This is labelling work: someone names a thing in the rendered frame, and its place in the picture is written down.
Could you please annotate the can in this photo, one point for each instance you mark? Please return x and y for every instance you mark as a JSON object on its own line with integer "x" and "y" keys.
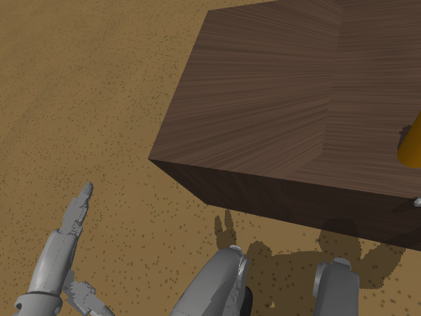
{"x": 409, "y": 152}

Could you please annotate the left robot hand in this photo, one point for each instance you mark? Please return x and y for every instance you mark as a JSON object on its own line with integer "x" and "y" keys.
{"x": 53, "y": 270}

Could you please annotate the left robot foot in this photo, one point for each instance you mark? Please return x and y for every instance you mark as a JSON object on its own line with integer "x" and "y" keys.
{"x": 247, "y": 303}

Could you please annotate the left robot arm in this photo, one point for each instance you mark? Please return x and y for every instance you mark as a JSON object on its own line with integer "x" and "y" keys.
{"x": 38, "y": 304}

